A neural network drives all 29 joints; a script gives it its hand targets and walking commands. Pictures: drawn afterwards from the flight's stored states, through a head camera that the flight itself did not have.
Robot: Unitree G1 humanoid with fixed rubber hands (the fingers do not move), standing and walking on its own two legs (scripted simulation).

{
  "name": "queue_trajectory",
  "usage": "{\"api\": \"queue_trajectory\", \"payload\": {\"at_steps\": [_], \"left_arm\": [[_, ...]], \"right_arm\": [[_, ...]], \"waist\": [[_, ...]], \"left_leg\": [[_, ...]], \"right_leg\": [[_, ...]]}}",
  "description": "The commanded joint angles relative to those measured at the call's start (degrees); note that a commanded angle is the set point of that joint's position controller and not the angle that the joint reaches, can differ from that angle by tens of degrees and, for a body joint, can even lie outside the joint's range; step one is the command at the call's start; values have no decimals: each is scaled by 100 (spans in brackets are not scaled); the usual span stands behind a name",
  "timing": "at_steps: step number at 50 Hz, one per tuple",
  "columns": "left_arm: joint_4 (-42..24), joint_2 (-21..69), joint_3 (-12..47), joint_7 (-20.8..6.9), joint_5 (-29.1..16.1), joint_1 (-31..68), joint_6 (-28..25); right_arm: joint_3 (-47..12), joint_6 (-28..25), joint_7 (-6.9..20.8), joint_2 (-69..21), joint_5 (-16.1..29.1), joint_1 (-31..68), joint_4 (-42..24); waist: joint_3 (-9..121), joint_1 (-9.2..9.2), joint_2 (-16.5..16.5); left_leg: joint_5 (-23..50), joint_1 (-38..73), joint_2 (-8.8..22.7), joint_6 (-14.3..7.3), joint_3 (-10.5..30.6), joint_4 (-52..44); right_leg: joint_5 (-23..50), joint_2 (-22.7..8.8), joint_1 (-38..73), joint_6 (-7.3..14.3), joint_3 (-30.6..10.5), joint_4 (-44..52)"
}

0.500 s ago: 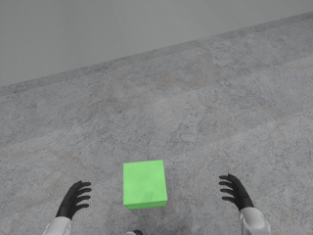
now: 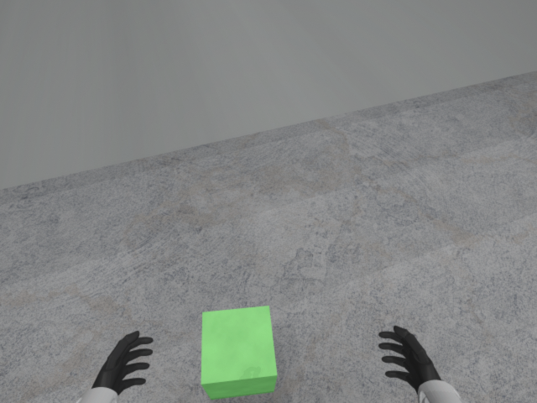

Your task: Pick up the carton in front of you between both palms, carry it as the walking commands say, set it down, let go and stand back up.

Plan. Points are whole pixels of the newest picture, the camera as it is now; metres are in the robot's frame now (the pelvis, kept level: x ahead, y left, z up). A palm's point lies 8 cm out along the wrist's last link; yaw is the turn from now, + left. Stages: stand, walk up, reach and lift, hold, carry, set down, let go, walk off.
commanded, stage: let go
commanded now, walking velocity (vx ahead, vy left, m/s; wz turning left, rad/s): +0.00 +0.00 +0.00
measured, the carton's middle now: (239, 353) +0.36 +0.08 -0.65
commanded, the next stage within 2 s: stand in 0.02 s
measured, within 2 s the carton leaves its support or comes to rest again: neither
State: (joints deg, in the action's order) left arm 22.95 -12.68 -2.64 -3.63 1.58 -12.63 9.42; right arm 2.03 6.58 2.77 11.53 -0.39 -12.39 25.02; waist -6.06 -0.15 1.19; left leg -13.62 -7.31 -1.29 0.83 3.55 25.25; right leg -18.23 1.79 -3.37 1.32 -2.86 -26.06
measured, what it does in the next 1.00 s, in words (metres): stands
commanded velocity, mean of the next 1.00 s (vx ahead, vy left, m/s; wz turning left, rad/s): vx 0.00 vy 0.00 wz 0.00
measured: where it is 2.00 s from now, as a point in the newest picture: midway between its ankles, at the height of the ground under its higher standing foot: outside the picture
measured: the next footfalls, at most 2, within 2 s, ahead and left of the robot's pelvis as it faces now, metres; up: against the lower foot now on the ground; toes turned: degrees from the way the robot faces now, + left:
none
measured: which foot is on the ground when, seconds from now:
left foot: down 0.00-1.00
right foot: down 0.00-1.00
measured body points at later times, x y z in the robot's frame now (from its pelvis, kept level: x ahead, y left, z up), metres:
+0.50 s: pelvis +0.00 +0.03 +0.00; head +0.00 +0.04 +0.45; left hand +0.13 +0.31 -0.11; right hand +0.12 -0.26 -0.10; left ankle +0.01 +0.13 -0.74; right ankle -0.04 -0.10 -0.74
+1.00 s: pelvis -0.02 +0.03 +0.00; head -0.02 +0.04 +0.45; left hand +0.08 +0.32 -0.12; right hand +0.09 -0.26 -0.11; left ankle +0.01 +0.13 -0.74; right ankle -0.04 -0.10 -0.74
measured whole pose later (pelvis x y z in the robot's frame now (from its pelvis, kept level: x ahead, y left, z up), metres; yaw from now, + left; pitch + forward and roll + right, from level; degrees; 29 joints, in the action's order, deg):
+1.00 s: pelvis -0.02 +0.03 +0.00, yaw +1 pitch -3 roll +0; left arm 46.7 -18.5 -2.6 1.9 0.7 -14.4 -0.8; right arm 2.1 -1.0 -1.8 17.2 -0.9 -10.4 51.6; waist -2.0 -0.1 0.9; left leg -12.5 -11.4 -2.3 -1.1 3.3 27.1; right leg -16.3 0.3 -6.0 -0.9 -2.0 -25.4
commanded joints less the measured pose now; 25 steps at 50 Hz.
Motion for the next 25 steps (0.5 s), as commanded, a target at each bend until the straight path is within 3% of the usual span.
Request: {"api": "queue_trajectory", "payload": {"at_steps": [1, 2, 6, 14, 25], "left_arm": [[-629, -727, -159, 192, 23, 215, 162], [264, -1058, -357, 311, -220, 281, -277], [496, -883, -317, 373, -110, 240, -809], [989, -1062, -310, 480, -70, 124, -987], [1421, -1167, -259, 552, -61, -54, -1040]], "right_arm": [[119, -191, -121, 510, 76, 63, -383], [314, -398, -311, 1088, -82, 276, 594], [332, -695, -440, 1029, -113, 265, 877], [339, -852, -482, 1144, -124, 302, 1372], [306, -859, -496, 1263, -98, 300, 1770]], "waist": [[725, 2, 39], [808, 85, 392], [600, -5, -40], [690, -1, -295], [638, -5, -211]], "left_leg": [[1188, 525, -388, 14, -340, 76], [1250, 80, 178, -46, -280, 286], [775, -303, 316, -103, 38, 106], [1380, -259, 426, -139, 270, 85], [1269, -237, 469, -196, 385, -10]], "right_leg": [[2342, -93, -468, -331, 54, 281], [1516, -250, -745, -315, 175, 184], [721, -292, -784, -217, -51, 205], [1109, -333, -639, -226, -114, 108], [1031, -421, -599, -208, -163, 198]]}}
